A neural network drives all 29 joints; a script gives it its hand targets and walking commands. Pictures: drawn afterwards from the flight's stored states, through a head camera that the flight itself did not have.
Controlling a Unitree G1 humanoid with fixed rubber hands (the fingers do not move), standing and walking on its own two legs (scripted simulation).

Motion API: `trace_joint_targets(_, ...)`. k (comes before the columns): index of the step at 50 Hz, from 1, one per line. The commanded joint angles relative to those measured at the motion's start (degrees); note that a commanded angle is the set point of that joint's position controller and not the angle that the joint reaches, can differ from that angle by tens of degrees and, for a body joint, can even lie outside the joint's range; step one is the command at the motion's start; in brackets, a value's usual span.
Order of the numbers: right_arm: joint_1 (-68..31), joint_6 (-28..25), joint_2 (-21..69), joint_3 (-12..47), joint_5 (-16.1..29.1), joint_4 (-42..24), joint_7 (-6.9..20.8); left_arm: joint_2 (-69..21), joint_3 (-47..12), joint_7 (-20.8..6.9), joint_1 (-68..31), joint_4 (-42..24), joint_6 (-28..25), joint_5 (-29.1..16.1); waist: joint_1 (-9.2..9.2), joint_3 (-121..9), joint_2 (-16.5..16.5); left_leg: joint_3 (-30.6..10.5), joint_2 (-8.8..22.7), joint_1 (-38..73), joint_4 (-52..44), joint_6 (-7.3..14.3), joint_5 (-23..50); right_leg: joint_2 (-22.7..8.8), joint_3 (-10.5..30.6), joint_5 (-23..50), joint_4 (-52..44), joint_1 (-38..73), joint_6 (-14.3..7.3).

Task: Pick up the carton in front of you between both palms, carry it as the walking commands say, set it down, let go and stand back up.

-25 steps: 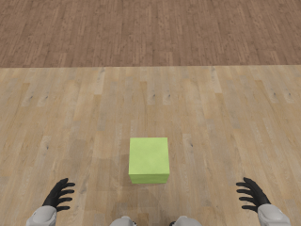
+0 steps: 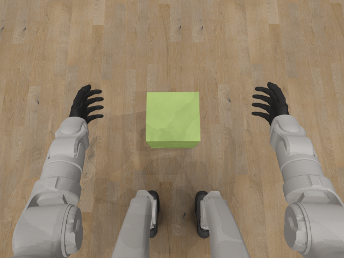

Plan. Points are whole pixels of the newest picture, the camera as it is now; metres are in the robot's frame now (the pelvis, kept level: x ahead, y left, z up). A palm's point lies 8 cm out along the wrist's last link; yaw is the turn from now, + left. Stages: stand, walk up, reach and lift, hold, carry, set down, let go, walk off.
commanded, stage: reach and lift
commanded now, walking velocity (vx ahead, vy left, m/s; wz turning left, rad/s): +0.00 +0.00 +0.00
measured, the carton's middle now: (172, 123) +0.51 +0.02 -0.55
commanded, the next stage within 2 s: none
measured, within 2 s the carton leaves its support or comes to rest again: neither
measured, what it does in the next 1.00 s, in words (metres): lowers itself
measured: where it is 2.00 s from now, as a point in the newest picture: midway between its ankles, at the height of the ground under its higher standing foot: (177, 222)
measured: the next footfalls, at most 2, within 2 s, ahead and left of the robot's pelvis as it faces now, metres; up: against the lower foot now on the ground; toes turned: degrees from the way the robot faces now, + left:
none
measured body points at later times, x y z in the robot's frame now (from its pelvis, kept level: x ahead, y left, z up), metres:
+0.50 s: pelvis +0.00 +0.00 -0.05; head +0.32 +0.01 +0.26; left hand +0.53 +0.21 -0.18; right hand +0.54 -0.17 -0.18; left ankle +0.06 +0.11 -0.64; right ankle +0.06 -0.13 -0.64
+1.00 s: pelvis -0.05 -0.01 -0.27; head +0.32 +0.01 -0.03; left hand +0.52 +0.20 -0.44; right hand +0.53 -0.17 -0.44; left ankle +0.06 +0.11 -0.64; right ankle +0.06 -0.13 -0.64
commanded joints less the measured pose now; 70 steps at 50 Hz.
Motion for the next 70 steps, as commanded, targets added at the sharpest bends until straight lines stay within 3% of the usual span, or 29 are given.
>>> trace_joint_targets(1, -35.4, 1.0, -8.3, -1.0, 1.0, 0.5, -1.2, 10.1, 4.2, 1.1, -33.0, 3.0, 0.0, -1.6, 2.08, -47.7, -2.4, 0.7, -2.8, 16.1, -5.1, -2.2, 6.9, 3.3, -2.0, 4.7, -2.5, 14.4, 1.2)
trace_joint_targets(4, -42.0, 1.9, -10.5, -2.4, -0.2, 1.9, -2.5, 11.6, 3.6, 0.6, -42.2, 3.4, 0.2, -2.6, 1.12, -56.5, -1.9, 1.9, -3.3, 14.7, -3.2, -2.0, 6.0, 3.4, -1.5, 6.4, -1.5, 19.6, 1.2)
trace_joint_targets(6, -44.3, 2.7, -9.3, -2.8, -0.9, 3.0, -3.2, 12.7, 4.8, 0.2, -43.7, 6.5, 0.4, -1.3, 1.89, -57.9, -3.1, 2.1, -3.4, 13.4, -3.2, -1.8, 6.3, 3.4, -1.9, 6.7, -1.0, 18.5, 1.8)
trace_joint_targets(8, -42.9, 2.3, -8.3, -5.1, -2.7, 4.8, -3.4, 11.0, 5.2, -0.3, -45.1, 6.0, -0.5, 0.3, 0.23, -61.6, 0.5, 2.8, -3.6, 16.0, -1.7, -2.4, 11.8, 3.7, -1.6, 11.8, -0.9, 17.3, 1.6)
trace_joint_targets(14, -41.7, -3.2, -4.9, -8.0, -5.6, 1.3, -2.8, 8.3, 10.2, -0.4, -42.0, 2.3, -5.1, 4.8, 1.2, -70.2, -0.5, 1.4, -4.6, 16.1, 0.7, -2.2, 29.9, 4.5, -1.3, 28.0, 1.7, 16.6, 1.6)
trace_joint_targets(16, -39.8, -4.8, -3.2, -9.2, -6.3, 2.4, -2.5, 6.5, 10.6, -0.8, -39.8, 4.8, -6.3, 6.7, 1.16, -64.4, 1.4, 0.4, -4.5, 12.4, 2.4, -2.2, 30.0, 4.4, -0.8, 26.3, 2.8, 8.9, 1.2)
trace_joint_targets(22, -32.4, -8.1, 0.2, -11.9, -9.7, 8.2, -2.3, 2.1, 13.9, -0.7, -33.4, 8.8, -9.3, 8.9, 0.28, -53.9, 0.6, -0.3, -4.2, -4.9, 9.7, -2.6, 25.4, 4.4, -0.4, 23.6, 11.0, -3.8, 0.4)
trace_joint_targets(27, -34.9, -8.5, -2.9, -9.1, -7.5, 6.1, -3.6, 4.8, 11.9, 0.4, -34.6, 7.5, -9.8, 6.8, 0.75, -59.0, 2.0, -0.2, -4.3, -10.4, 21.8, -2.7, 21.0, 4.8, -0.7, 18.6, 21.9, -14.2, 1.0)
trace_joint_targets(31, -40.4, -8.7, -6.7, -3.4, -2.2, 1.8, -5.0, 9.2, 6.4, 2.3, -40.8, 3.0, -10.0, 0.0, 0.22, -66.9, -0.8, -0.8, -4.1, -8.6, 29.5, -2.5, 22.0, 4.7, -2.5, 16.5, 30.4, -16.6, 1.6)
trace_joint_targets(32, -42.2, -8.2, -7.7, -2.2, -0.3, 2.4, -5.3, 10.1, 3.8, 2.6, -42.2, 4.9, -9.4, -1.3, -0.17, -67.5, 1.7, -0.4, -3.7, -9.7, 31.9, -2.6, 20.5, 4.6, -2.4, 15.9, 32.4, -17.2, 1.7)
trace_joint_targets(33, -43.8, -7.9, -9.2, -0.1, 1.5, 1.4, -5.6, 9.9, 1.8, 2.9, -43.0, 3.5, -9.0, -3.6, -0.21, -69.3, 0.7, 0.2, -3.7, -8.2, 33.3, -2.6, 19.6, 4.4, -3.0, 14.6, 34.0, -17.2, 1.4)
trace_joint_targets(36, -48.8, -6.5, -10.9, 2.9, 5.6, 2.4, -6.1, 11.8, -1.2, 3.9, -48.2, 4.5, -7.5, -7.0, 1.2, -68.2, 1.0, 0.8, -2.9, -10.0, 37.9, -2.3, 14.7, 3.7, -2.8, 9.7, 38.8, -18.6, 1.3)
trace_joint_targets(37, -49.5, -6.0, -11.8, 3.5, 6.8, 4.4, -6.2, 11.4, -2.2, 4.3, -48.6, 5.8, -7.0, -7.9, 0.44, -68.8, 1.2, 1.6, -2.9, -9.5, 38.7, -2.5, 13.8, 3.8, -3.8, 8.4, 39.9, -18.5, 1.1)
trace_joint_targets(39, -51.4, -5.6, -11.9, 5.3, 9.6, 5.0, -6.4, 13.1, -2.6, 5.2, -50.5, 6.1, -6.6, -9.1, 2.31, -69.8, 0.6, 1.9, -2.6, -10.3, 41.3, -2.0, 12.5, 3.6, -3.4, 7.6, 42.8, -17.2, 1.1)
trace_joint_targets(40, -52.6, -5.5, -12.4, 5.6, 10.3, 6.7, -6.4, 13.5, -3.5, 5.7, -53.2, 4.8, -6.5, -9.7, 1.02, -70.7, -0.1, 1.8, -2.3, -11.3, 42.5, -2.0, 11.3, 3.2, -3.6, 7.5, 44.4, -15.4, 0.9)
trace_joint_targets(41, -54.6, -5.5, -13.2, 6.2, 10.5, 7.1, -6.7, 13.6, -3.5, 5.9, -53.4, 6.5, -6.5, -9.8, 2.43, -68.9, -1.0, 2.2, -2.4, -13.3, 43.5, -1.6, 9.5, 2.9, -3.3, 6.5, 45.4, -15.0, 1.2)
trace_joint_targets(42, -56.2, -5.6, -13.3, 7.0, 10.7, 6.5, -6.9, 14.5, -3.5, 6.1, -55.0, 6.4, -6.3, -10.1, 2.08, -68.8, -3.5, 1.9, -2.2, -14.1, 44.4, -1.2, 9.3, 2.7, -3.3, 5.6, 45.5, -15.9, 1.5)
trace_joint_targets(43, -56.6, -5.6, -13.5, 6.8, 10.9, 9.3, -7.0, 15.0, -4.8, 6.2, -57.0, 7.0, -6.2, -10.2, 1.08, -68.4, -1.0, 2.4, -1.8, -15.3, 45.5, -1.9, 8.0, 2.6, -3.5, 6.1, 46.9, -14.6, 1.0)
trace_joint_targets(44, -57.0, -5.5, -13.6, 7.0, 10.3, 10.7, -7.1, 15.5, -3.8, 6.0, -57.4, 9.5, -6.3, -10.5, 2.09, -65.7, -1.9, 2.1, -1.9, -16.2, 46.0, -1.3, 6.3, 2.5, -3.2, 4.4, 47.3, -15.8, 1.2)
trace_joint_targets(48, -57.3, -6.6, -12.9, 5.7, 9.3, 16.0, -6.5, 14.1, -4.1, 5.3, -57.3, 13.8, -7.2, -9.1, 0.65, -58.0, 0.4, 1.0, -1.2, -21.1, 48.5, -1.4, 4.1, 2.5, -2.5, 3.3, 49.9, -21.9, 0.8)
trace_joint_targets(51, -57.3, -8.4, -13.6, 4.6, 9.1, 16.2, -6.4, 14.8, -4.3, 4.8, -58.6, 14.5, -8.8, -8.6, 0.44, -56.0, 2.7, 0.3, -0.7, -18.8, 51.3, -1.8, 7.0, 2.1, -2.2, 4.3, 52.3, -25.6, 0.6)
trace_joint_targets(55, -61.6, -9.7, -14.6, 5.0, 9.6, 15.2, -6.5, 14.6, -5.9, 4.7, -61.7, 16.0, -9.6, -10.0, -0.06, -56.1, 2.1, -1.3, -0.4, -17.3, 53.7, -1.5, 10.2, 1.8, -2.2, 6.3, 55.0, -26.1, 0.9)
trace_joint_targets(60, -62.5, -10.1, -14.8, 8.1, 10.9, 14.8, -6.3, 15.3, -7.0, 5.1, -62.7, 15.2, -10.1, -11.6, 0.6, -58.1, 0.0, -0.3, -0.7, -16.1, 56.1, -1.7, 12.3, 1.6, -2.2, 8.2, 56.7, -23.2, 0.9)
trace_joint_targets(61, -62.4, -10.0, -14.1, 8.4, 12.0, 15.3, -6.4, 15.4, -6.7, 5.3, -62.4, 16.0, -10.1, -11.4, 1.72, -58.0, 0.5, 0.0, -0.7, -16.2, 55.8, -1.9, 12.7, 2.1, -2.4, 8.9, 56.8, -22.4, 0.7)
trace_joint_targets(62, -61.0, -10.0, -13.5, 8.7, 12.1, 16.1, -6.3, 14.8, -7.2, 5.2, -61.5, 15.3, -10.4, -12.0, 0.05, -57.5, 0.0, 0.0, -0.9, -16.7, 55.6, -1.8, 12.2, 2.2, -2.8, 8.6, 57.2, -22.4, 1.0)
trace_joint_targets(64, -59.6, -9.9, -12.5, 9.9, 13.1, 16.8, -6.4, 15.0, -7.6, 5.3, -60.7, 15.2, -10.4, -11.7, 1.97, -57.0, -0.4, 0.1, -1.1, -17.4, 56.2, -1.5, 11.7, 2.5, -2.5, 9.0, 57.7, -22.1, 0.9)
trace_joint_targets(67, -60.4, -9.9, -12.1, 9.9, 12.6, 15.6, -6.6, 16.1, -7.1, 5.0, -60.1, 16.4, -10.7, -11.5, 2.04, -55.5, -2.0, 0.3, -0.9, -19.9, 56.7, -1.2, 11.6, 2.4, -2.2, 9.6, 57.8, -21.3, 1.3)
trace_joint_targets(68, -59.0, -10.0, -11.0, 10.3, 13.4, 16.2, -6.7, 14.5, -8.2, 5.0, -59.5, 15.7, -10.6, -12.2, 1.01, -56.0, -1.7, 0.8, -1.1, -20.0, 55.9, -1.6, 11.5, 2.9, -2.4, 9.6, 57.5, -20.9, 1.0)
trace_joint_targets(70, -58.9, -9.9, -10.7, 10.2, 13.3, 15.9, -6.7, 14.4, -7.7, 4.9, -58.7, 16.0, -10.8, -11.7, 2.08, -54.8, -1.1, 0.5, -1.0, -19.5, 55.9, -1.2, 10.9, 2.8, -2.0, 9.0, 57.1, -22.5, 1.2)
